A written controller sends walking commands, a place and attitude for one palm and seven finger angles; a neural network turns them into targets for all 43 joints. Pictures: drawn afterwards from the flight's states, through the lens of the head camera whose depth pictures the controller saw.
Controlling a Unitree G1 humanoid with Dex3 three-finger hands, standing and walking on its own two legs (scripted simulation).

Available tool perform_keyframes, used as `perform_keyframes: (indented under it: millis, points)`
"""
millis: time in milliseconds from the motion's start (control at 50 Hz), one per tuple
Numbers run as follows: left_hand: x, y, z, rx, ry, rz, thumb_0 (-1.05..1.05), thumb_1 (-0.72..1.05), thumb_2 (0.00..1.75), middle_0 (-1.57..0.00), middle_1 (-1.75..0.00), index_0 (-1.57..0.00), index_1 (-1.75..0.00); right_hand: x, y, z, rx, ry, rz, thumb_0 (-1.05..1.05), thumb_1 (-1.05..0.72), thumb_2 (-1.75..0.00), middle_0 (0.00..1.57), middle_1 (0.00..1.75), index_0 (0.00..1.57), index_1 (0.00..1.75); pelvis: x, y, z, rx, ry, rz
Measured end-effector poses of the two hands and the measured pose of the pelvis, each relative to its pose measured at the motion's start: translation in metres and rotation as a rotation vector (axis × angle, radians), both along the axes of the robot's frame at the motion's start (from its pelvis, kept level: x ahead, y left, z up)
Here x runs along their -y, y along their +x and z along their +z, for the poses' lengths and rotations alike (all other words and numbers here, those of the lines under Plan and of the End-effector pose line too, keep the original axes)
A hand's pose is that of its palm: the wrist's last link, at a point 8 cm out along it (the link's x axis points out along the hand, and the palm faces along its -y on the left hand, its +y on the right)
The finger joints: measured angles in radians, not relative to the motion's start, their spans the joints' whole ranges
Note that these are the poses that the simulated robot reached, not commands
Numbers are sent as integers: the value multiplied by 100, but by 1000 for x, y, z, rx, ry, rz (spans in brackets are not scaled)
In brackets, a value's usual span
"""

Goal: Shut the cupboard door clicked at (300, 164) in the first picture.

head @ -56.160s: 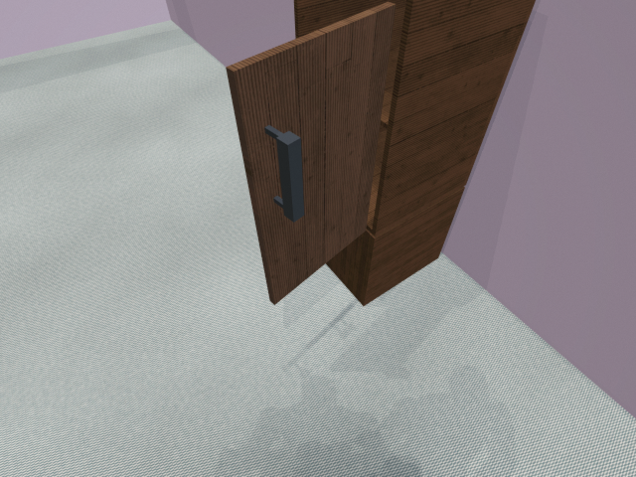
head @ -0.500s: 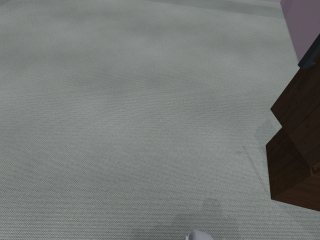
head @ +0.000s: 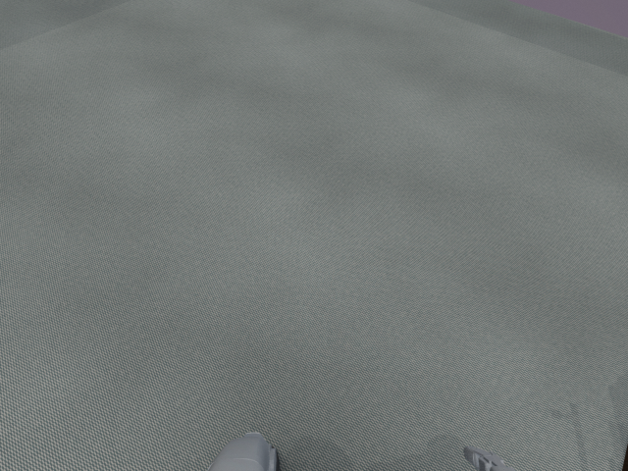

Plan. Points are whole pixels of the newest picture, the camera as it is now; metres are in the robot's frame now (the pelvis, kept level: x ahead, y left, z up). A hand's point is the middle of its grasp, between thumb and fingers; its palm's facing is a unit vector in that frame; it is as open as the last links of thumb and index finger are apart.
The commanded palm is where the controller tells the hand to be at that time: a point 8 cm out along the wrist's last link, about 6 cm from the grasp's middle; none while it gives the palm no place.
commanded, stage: walk to a spot facing it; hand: left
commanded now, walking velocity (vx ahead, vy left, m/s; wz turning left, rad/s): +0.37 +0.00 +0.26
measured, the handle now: out of the picture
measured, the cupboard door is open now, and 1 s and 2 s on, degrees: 25 25 25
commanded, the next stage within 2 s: turn to face it in 0.52 s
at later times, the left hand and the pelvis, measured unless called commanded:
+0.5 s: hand (219, 355) +0.29 +0.18 -0.15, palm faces +0.08 -0.97 -0.23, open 7.4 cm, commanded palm none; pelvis +0.20 -0.02 -0.01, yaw +5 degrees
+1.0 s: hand (215, 351) +0.30 +0.20 -0.18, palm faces +0.15 -0.98 -0.15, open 7.4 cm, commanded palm none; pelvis +0.33 +0.03 +0.00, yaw +2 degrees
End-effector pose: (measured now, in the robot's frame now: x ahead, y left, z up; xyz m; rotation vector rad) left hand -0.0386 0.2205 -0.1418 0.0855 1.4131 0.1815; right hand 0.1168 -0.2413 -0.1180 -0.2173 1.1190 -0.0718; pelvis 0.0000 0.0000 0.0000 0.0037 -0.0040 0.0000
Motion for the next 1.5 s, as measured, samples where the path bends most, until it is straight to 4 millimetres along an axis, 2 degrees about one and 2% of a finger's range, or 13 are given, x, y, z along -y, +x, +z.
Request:
perform_keyframes:
  millis: [60,120,260,380,460,540,640,800,880,1020,1180,1340,1500]
  points:
    - [-15,0,-18,-77,-15,23,0,91,90,-21,-30,-20,-30,-15,45,-7,97,-23,32,1,-91,-90,20,30,19,29,-15,23,-18,7,-18,10]
    - [-32,29,-21,-79,6,13,1,91,90,-20,-30,-20,-30,-25,58,-7,97,-31,28,1,-91,-90,20,30,20,29,-18,40,-17,19,1,11]
    - [-47,152,9,140,60,-15,1,91,90,-20,-30,-19,-30,-27,39,-11,-72,-14,-44,0,-92,-90,20,30,20,30,-19,90,2,9,6,44]
    - [-31,255,25,276,80,-70,0,91,90,-20,-30,-19,-30,-11,25,-23,-232,15,-109,0,-92,-90,20,30,20,30,-3,143,3,13,24,53]
    - [-15,304,20,338,99,-81,0,91,90,-20,-30,-19,-30,5,34,-40,-323,29,-127,1,-91,-90,20,30,20,30,13,182,-10,16,27,72]
    - [1,312,20,298,81,-25,0,91,90,-20,-30,-20,-30,13,74,-32,-338,20,-98,1,-91,-90,20,30,20,29,17,213,-3,13,6,116]
    - [0,303,20,218,89,89,-1,95,90,-20,-30,-20,-30,7,157,-18,-268,15,-19,1,-91,-90,20,30,19,29,16,251,8,-5,-1,186]
    - [-1,272,-5,-1,8,169,-1,93,90,-20,-30,-20,-30,-43,305,-14,-56,3,125,1,-91,-90,20,30,19,29,-14,302,-2,15,-30,163]
    - [-6,273,-20,-108,-36,145,0,92,90,-20,-30,-20,-30,-65,344,-13,46,-3,116,1,-91,-90,20,30,19,29,-26,318,-12,21,-21,106]
    - [-28,344,-9,-8,-11,70,0,91,90,-20,-30,-20,-30,-64,340,-12,32,15,30,0,-91,-90,20,30,20,30,-29,328,-4,26,-27,27]
    - [-41,429,3,173,106,-56,0,91,90,-20,-30,-20,-30,-14,310,-40,-55,19,-114,1,-90,-90,21,30,20,30,-13,341,-18,15,-2,-48]
    - [-44,476,19,143,110,-201,0,91,90,-20,-30,-20,-30,11,293,-11,-58,-41,-246,1,-91,-90,20,30,20,29,-17,357,2,-18,13,-155]
    - [-59,541,1,176,60,-314,0,91,90,-20,-30,-20,-30,-3,280,1,-27,-114,-330,1,-91,-90,20,30,20,29,-43,374,-6,-36,-10,-253]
